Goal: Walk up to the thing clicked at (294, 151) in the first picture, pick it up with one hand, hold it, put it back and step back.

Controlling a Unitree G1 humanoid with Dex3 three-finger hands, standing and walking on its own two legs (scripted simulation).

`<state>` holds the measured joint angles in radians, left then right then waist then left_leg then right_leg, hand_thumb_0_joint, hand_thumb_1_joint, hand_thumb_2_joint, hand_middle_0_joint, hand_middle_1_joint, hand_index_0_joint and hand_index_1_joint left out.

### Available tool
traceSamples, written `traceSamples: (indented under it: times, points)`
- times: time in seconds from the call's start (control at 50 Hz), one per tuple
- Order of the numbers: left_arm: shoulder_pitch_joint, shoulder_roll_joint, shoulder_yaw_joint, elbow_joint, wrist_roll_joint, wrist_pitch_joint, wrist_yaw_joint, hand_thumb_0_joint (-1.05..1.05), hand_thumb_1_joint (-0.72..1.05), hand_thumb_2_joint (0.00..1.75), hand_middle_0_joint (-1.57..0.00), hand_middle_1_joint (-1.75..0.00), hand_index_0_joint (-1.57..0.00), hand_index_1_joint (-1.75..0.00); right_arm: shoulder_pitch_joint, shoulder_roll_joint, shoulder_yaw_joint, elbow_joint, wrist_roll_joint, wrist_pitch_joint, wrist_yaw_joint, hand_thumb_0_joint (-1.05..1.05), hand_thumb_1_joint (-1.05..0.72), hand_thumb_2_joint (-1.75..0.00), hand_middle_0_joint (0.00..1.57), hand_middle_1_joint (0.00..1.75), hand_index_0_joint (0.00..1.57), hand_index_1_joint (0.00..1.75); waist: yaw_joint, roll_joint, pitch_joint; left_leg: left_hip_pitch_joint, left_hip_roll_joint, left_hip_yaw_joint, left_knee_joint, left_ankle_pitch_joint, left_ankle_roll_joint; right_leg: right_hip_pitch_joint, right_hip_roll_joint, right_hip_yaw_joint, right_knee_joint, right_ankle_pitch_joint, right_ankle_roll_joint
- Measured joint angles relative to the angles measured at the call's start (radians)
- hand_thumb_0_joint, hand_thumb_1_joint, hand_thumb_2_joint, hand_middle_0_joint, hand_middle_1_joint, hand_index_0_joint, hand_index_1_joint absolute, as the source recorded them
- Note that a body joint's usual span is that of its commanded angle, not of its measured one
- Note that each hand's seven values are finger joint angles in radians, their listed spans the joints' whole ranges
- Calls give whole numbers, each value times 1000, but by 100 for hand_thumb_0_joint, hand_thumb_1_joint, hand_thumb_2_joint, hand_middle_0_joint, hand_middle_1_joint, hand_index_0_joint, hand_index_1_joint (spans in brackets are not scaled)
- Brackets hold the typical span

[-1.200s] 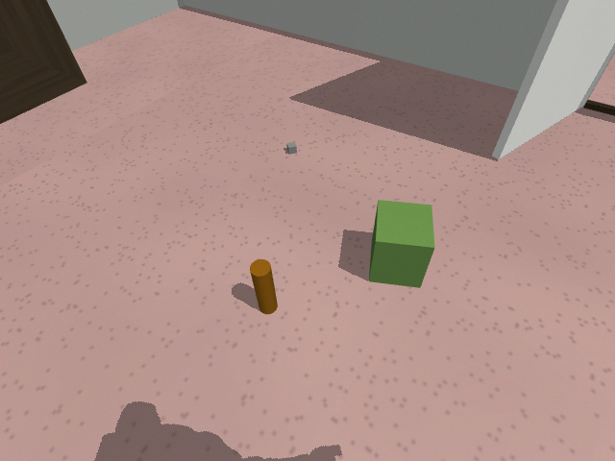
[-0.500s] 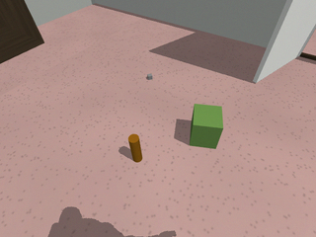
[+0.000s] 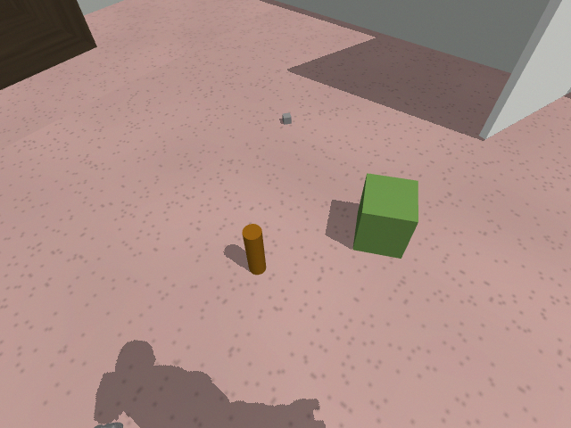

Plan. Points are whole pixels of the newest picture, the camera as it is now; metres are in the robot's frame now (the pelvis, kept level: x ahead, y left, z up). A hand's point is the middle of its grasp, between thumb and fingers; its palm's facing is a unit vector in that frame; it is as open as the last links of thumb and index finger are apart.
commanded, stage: walk up
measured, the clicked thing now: (286, 118) +1.76 +0.00 -0.76
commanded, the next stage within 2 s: none
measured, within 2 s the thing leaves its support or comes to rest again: neither
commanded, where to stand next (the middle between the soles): +0.05 -0.01 m, yaw +49 degrees
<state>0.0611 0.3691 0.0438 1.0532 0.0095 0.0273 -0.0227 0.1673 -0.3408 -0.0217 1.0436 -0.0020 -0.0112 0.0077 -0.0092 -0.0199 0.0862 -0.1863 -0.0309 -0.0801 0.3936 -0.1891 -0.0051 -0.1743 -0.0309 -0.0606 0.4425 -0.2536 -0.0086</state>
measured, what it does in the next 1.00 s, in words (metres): steps on the spot, turning left: left foot, then right foot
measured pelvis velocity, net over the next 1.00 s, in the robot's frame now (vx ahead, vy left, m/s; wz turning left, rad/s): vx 0.01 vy -0.06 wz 0.66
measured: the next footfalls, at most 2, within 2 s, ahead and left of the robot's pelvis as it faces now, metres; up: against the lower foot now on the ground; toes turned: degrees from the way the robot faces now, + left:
left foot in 0.60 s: +0.00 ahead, +0.09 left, +0.00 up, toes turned +29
right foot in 0.98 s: +0.14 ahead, -0.12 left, +0.00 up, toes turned +34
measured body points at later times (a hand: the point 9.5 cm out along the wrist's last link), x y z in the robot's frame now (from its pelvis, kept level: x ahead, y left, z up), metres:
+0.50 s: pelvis -0.01 -0.06 -0.01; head +0.03 -0.04 +0.43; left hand -0.05 +0.26 -0.12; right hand +0.22 -0.31 -0.12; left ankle -0.03 +0.09 -0.71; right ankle -0.01 -0.13 -0.74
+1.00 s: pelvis +0.01 -0.06 -0.03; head +0.05 -0.06 +0.41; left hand -0.15 +0.25 -0.12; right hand +0.30 -0.23 -0.14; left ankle -0.03 +0.07 -0.74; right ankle +0.11 -0.14 -0.75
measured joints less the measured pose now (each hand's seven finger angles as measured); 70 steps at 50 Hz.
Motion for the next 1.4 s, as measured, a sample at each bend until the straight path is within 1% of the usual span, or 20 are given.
traceSamples:
  times: [0.1, 0.14, 0.16, 0.24, 0.3, 0.36, 0.48, 0.6, 0.64, 0.72, 0.84, 0.94, 1.0, 1.06, 1.14, 1.2, 1.3, 1.34, 1.36, 1.4]
  points:
    - [-53, 26, 30, -117, 1, 9, -8, 0, 90, 90, -20, -30, -21, -30, 53, -11, -38, -72, -25, 16, -8, 0, -90, -90, 20, 30, 21, 30, -14, -6, 36, -82, -35, -111, 25, 26, -18, -105, 60, 75, 209, -187, -30]
    - [-40, 25, 29, -157, 3, 1, -9, 0, 90, 90, -20, -30, -21, -30, 60, -35, -47, -90, -34, 23, -17, 0, -90, -90, 20, 30, 21, 30, -7, 9, 34, -124, -42, -137, 63, 17, -27, -99, 63, 95, 157, -167, -39]
    - [-26, 25, 29, -173, 7, -7, -8, 0, 90, 90, -20, -30, -21, -30, 55, -48, -50, -96, -34, 28, -20, 0, -90, -90, 20, 30, 21, 30, 6, 13, 33, -151, -45, -135, 108, -2, -16, -98, 59, 95, 117, -60, -36]
    - [24, 13, 23, -182, 27, 6, -5, 0, 90, 90, -20, -30, -21, -30, 34, -66, -59, -135, -38, 43, -31, 0, -90, -90, 20, 30, 20, 30, -5, 28, 51, -258, -41, -24, 397, -211, 17, -74, 47, 31, 136, -76, -54]
    - [66, 9, 19, -202, 30, 10, -4, 0, 90, 90, -20, -30, -21, -30, 37, -66, -55, -187, -38, 52, -6, 0, -90, -90, 20, 30, 20, 30, 12, 3, 53, -299, -27, 44, 561, -211, 0, -39, 24, 5, 107, -73, -62]
    - [96, -3, 19, -213, 27, 1, 3, 0, 90, 90, -20, -30, -21, -30, 37, -77, -57, -225, -36, 51, 13, 0, -90, -90, 20, 30, 20, 30, 15, 8, 52, -310, 4, 49, 622, -181, 3, -15, 20, -43, 89, -73, -65]
    - [157, 3, 21, -255, 30, -20, -2, 0, 90, 90, -20, -30, -21, -30, 32, -76, -59, -242, -29, 63, 30, 0, -90, -90, 20, 30, 20, 30, 43, 6, 55, -257, 57, 72, 502, -175, 0, 14, 8, -138, 109, -109, -65]
    - [208, 52, 30, -264, 28, -9, -11, 0, 90, 90, -20, -30, -21, -30, 27, -55, -51, -265, -19, 41, 32, 0, -90, -90, 20, 30, 20, 30, 68, -28, 45, -147, 50, 123, 286, -139, 34, -15, -39, -209, 223, -191, -44]
    - [211, 70, 36, -254, 20, 1, -8, 0, 90, 90, -20, -30, -21, -30, 20, -39, -49, -275, -23, 23, 24, 0, -90, -90, 20, 30, 20, 30, 71, -72, 59, -129, 6, 136, 271, -125, 33, -63, -87, -170, 353, -214, -33]
    - [206, 51, 25, -241, 14, 20, -5, 1, 90, 90, -20, -30, -21, -30, 45, -36, -35, -297, -12, 5, 4, 0, -90, -90, 20, 30, 20, 30, 50, -34, 53, -123, -4, 74, 275, -124, 44, -179, -32, -26, 591, -314, -4]
    - [217, 50, 21, -255, 4, -4, -5, 0, 90, 90, -20, -30, -21, -30, 71, -29, -16, -312, -13, 12, -3, 0, -90, -90, 20, 30, 21, 30, 36, -9, 29, -111, -17, 12, 229, -93, 34, -246, -52, 58, 509, -233, 6]
    - [224, 50, 24, -251, -6, -23, 22, 0, 90, 90, -20, -30, -21, -30, 69, -48, -28, -346, -33, 43, 15, 0, -90, -90, 20, 30, 21, 30, 15, 33, 24, -159, -29, -33, 296, -115, 19, -204, -30, 40, 356, -159, 6]
    - [230, 34, 28, -248, 6, -44, 36, 0, 90, 90, -20, -30, -21, -30, 54, -72, -46, -346, -24, 69, 14, 0, -90, -90, 20, 30, 21, 30, 18, 92, 29, -212, -30, -76, 411, -164, 18, -162, 4, 5, 273, -79, 9]
    - [228, 22, 16, -248, 23, -44, 36, 0, 90, 90, -20, -30, -21, -30, 54, -75, -56, -322, -23, 90, 2, 0, -90, -90, 20, 30, 20, 30, 33, 100, 29, -293, -84, -65, 656, -306, 13, -160, -29, -9, 277, -85, 6]
    - [223, 7, 12, -250, 25, -51, 40, 0, 90, 90, -20, -30, -21, -30, 80, -96, -63, -298, -17, 85, 27, 0, -90, -90, 20, 30, 20, 30, 43, 103, 25, -337, -62, -31, 810, -241, -7, -127, -73, -27, 192, -41, 7]
    - [228, 16, 16, -262, 34, -58, 34, 0, 90, 90, -21, -30, -21, -30, 105, -104, -65, -274, -15, 80, 39, 0, -90, -90, 20, 30, 20, 30, 43, 100, 21, -303, -17, -30, 725, -206, -20, -116, -89, -47, 156, -24, 11]
    - [229, 57, 31, -288, 39, -54, 16, 0, 90, 90, -21, -30, -21, -30, 131, -92, -53, -219, -17, 62, 38, 0, -90, -90, 20, 30, 20, 30, 46, 61, 19, -190, 40, 24, 415, -265, -19, -124, -120, -85, 200, -55, 18]
    - [226, 77, 32, -287, 29, -42, 12, 0, 90, 90, -21, -30, -21, -30, 136, -85, -49, -204, -18, 41, 32, 0, -90, -90, 20, 30, 20, 30, 46, 31, 20, -131, 31, 51, 281, -163, -8, -145, -144, -86, 267, -92, 28]
    - [221, 89, 36, -280, 24, -33, 13, 0, 90, 90, -20, -30, -21, -30, 128, -72, -49, -194, -20, 31, 25, 0, -90, -90, 20, 30, 20, 30, 50, -7, 32, -120, 8, 67, 281, -136, -2, -157, -170, -67, 315, -117, 17]
    - [216, 86, 38, -250, 11, -6, 19, 0, 90, 90, -20, -30, -21, -30, 126, -57, -41, -191, -28, 17, 13, 0, -90, -90, 20, 30, 20, 30, 48, -36, 25, -125, -5, 76, 317, -161, 9, -191, -145, -4, 419, -216, 3]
